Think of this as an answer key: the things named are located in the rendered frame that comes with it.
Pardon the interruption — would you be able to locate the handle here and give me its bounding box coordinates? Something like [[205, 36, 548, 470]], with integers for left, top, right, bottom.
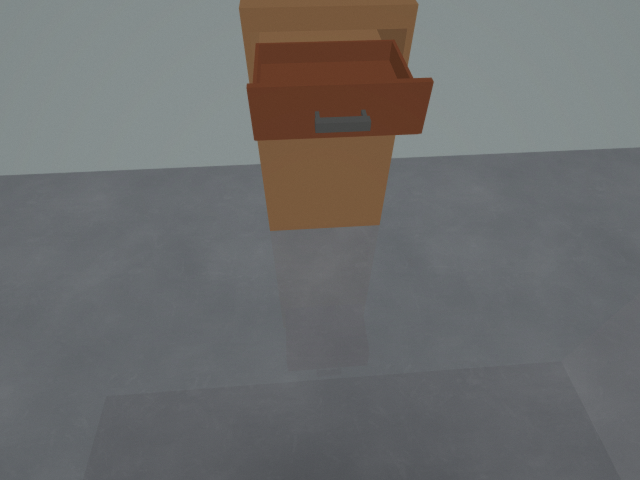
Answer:
[[315, 110, 371, 133]]

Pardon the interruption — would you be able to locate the drawer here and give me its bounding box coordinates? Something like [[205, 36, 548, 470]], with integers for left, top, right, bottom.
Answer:
[[246, 40, 434, 141]]

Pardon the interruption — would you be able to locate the cabinet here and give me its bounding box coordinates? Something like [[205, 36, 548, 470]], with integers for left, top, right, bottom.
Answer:
[[239, 0, 419, 231]]

